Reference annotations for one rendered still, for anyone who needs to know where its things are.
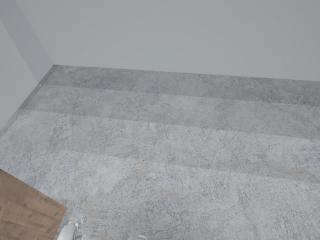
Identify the robot left hand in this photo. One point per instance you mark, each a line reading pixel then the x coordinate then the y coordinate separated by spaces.
pixel 69 231

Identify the table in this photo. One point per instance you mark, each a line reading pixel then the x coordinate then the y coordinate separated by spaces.
pixel 26 213

